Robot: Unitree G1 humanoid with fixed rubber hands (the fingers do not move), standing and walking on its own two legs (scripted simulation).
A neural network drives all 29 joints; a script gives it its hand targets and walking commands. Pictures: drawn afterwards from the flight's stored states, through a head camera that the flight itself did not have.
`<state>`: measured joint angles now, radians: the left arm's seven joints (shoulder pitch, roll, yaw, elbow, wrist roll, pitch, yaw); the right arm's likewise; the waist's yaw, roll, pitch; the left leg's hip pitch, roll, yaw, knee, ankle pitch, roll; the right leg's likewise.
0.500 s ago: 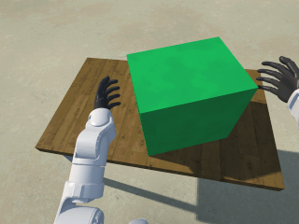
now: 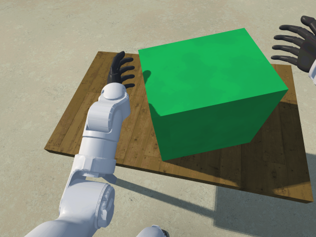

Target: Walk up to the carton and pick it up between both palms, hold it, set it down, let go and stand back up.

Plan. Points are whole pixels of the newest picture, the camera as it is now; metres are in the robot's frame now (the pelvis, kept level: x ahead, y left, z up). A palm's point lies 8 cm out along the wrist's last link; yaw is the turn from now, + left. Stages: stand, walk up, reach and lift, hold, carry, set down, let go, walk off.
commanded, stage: reach and lift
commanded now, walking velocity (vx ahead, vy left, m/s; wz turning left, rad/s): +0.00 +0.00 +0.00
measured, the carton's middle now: (199, 100) +0.49 +0.04 -0.01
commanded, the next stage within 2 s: none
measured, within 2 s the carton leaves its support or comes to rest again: neither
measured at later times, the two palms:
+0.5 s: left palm (115, 88) +0.40 +0.24 +0.11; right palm (310, 56) +0.54 -0.18 +0.14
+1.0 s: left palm (124, 111) +0.39 +0.24 +0.02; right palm (292, 88) +0.54 -0.20 +0.04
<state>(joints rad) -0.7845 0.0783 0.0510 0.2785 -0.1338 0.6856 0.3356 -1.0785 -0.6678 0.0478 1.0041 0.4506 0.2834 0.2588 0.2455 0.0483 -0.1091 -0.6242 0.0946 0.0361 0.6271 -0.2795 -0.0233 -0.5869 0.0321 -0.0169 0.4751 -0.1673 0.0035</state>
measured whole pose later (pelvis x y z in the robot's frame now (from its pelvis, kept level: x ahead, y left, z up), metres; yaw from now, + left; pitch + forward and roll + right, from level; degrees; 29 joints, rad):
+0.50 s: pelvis +0.01 +0.00 +0.00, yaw +0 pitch +19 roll -3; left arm -0.80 0.12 0.07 0.48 -0.17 0.56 0.29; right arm -1.13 -0.68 0.14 1.10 0.45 0.24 0.23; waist 0.26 0.06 -0.15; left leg -0.66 0.09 0.03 0.61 -0.27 -0.03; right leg -0.62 0.03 -0.02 0.45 -0.16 0.00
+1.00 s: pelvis +0.00 -0.01 -0.01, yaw +0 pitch +32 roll -2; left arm -0.82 0.12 0.07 0.92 -0.25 0.01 0.23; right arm -1.12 -0.66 0.23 1.26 0.45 -0.07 0.25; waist 0.29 0.06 -0.25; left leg -0.94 0.09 0.03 0.61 -0.22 -0.03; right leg -0.92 0.03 -0.02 0.50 -0.13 0.00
